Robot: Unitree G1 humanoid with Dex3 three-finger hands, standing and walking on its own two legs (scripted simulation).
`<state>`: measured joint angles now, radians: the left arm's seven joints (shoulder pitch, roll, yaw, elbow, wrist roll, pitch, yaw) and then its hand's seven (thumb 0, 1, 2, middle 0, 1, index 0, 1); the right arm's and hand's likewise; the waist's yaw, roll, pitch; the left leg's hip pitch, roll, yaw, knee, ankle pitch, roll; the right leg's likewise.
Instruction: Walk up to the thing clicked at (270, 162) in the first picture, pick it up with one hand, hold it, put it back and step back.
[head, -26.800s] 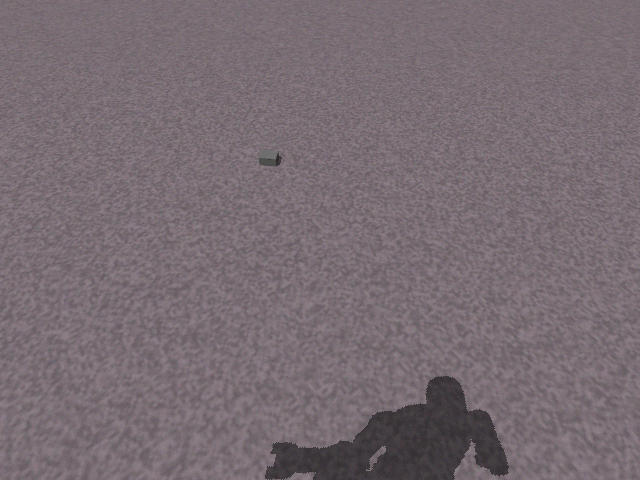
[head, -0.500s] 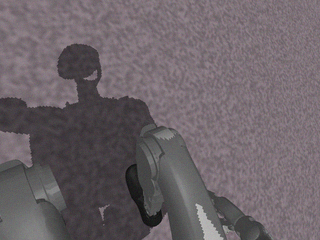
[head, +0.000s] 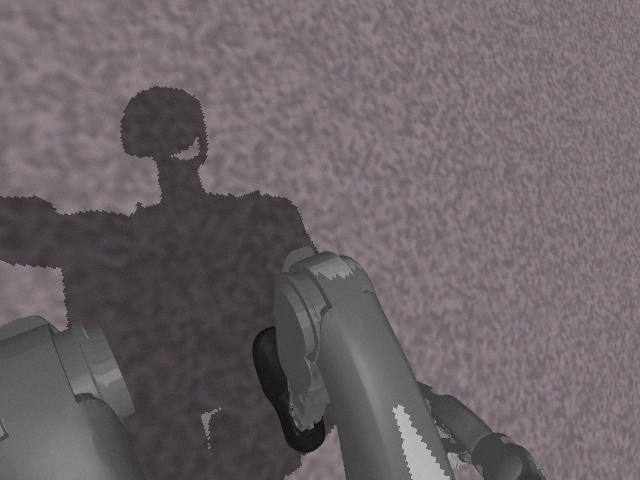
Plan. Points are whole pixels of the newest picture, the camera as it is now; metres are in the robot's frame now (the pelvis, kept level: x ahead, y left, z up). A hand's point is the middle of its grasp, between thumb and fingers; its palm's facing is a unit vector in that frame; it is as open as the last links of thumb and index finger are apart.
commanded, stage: withdraw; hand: left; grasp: from above
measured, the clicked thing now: out of the picture +0.42 +0.37 -0.27
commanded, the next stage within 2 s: home in 0.82 s
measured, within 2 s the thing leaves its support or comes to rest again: neither
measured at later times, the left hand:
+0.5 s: hand out of the picture +0.41 +0.39 -0.06, palm faces -0.47 -0.14 -0.87, open 13.4 cm
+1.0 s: hand out of the picture +0.42 +0.37 -0.11, palm faces -0.40 -0.10 -0.91, open 12.8 cm
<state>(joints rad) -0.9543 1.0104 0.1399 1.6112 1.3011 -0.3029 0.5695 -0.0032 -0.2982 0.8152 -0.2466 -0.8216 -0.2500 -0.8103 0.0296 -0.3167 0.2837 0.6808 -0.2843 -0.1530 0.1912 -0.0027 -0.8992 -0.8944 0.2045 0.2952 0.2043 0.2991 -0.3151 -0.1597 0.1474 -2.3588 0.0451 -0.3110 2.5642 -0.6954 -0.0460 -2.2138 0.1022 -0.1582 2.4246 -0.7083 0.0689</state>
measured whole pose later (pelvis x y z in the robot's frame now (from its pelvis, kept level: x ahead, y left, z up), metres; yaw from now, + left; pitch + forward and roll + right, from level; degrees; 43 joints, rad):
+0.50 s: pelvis -0.01 +0.00 +0.06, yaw +6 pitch +32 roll -9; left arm -0.93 0.81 0.01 1.25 1.11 -0.13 0.13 0.00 -0.37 0.89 -0.19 -0.88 -0.19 -0.88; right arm 0.11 -0.29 0.09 0.66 -0.10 -0.01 0.15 0.00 -0.90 -0.90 0.20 0.30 0.20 0.30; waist -0.18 0.00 -0.05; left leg -2.25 0.05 -0.18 2.31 -0.64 -0.02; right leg -2.12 0.05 -0.08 2.24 -0.70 0.05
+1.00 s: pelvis -0.01 -0.01 +0.04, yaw +6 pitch +32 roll -9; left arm -0.96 0.82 0.08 1.35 1.22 -0.19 0.31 0.00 -0.26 0.83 -0.27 -0.78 -0.27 -0.78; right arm 0.15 -0.25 0.11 0.70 -0.13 0.00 0.12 0.00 -0.90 -0.89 0.20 0.30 0.20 0.30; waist -0.23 -0.01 -0.02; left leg -2.35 0.03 -0.19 2.37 -0.60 -0.02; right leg -2.21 0.04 -0.08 2.30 -0.67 0.05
